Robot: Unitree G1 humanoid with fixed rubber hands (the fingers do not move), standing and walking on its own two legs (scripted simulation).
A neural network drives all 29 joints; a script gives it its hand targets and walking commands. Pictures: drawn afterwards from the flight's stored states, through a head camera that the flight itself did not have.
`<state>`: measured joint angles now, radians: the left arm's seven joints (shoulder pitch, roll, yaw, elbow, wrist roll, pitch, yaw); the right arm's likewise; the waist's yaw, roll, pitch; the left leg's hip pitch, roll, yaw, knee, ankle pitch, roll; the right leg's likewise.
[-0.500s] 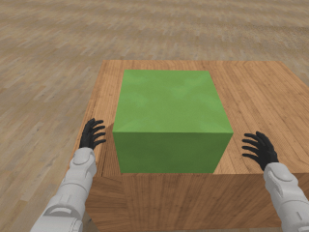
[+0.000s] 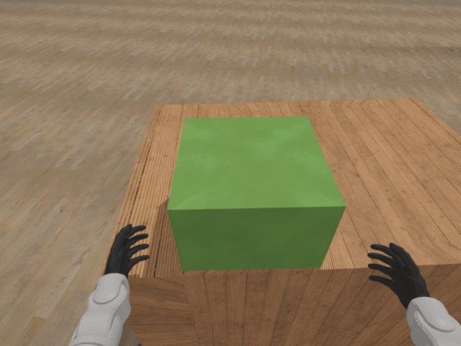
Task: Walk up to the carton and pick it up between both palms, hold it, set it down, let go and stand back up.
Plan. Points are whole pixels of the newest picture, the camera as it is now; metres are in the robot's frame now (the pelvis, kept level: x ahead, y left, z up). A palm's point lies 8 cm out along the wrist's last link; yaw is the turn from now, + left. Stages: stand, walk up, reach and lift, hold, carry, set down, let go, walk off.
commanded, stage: set down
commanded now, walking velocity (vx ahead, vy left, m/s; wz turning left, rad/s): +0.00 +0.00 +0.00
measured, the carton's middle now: (248, 188) +0.49 +0.00 +0.00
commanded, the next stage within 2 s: none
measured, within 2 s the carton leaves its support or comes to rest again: neither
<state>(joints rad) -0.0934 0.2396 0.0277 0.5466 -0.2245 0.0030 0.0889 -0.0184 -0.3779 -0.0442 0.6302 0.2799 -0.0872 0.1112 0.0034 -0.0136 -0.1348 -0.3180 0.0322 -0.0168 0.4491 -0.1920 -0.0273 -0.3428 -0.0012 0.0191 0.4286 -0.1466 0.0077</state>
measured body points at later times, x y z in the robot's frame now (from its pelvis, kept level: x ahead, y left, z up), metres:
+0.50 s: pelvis +0.01 +0.00 +0.00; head -0.02 +0.01 +0.45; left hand +0.23 +0.25 -0.02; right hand +0.20 -0.26 -0.02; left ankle +0.02 +0.14 -0.74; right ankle +0.05 -0.13 -0.74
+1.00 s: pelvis +0.02 +0.00 +0.00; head +0.01 +0.02 +0.45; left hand +0.24 +0.24 -0.04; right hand +0.21 -0.25 -0.02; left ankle +0.02 +0.14 -0.74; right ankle +0.05 -0.12 -0.74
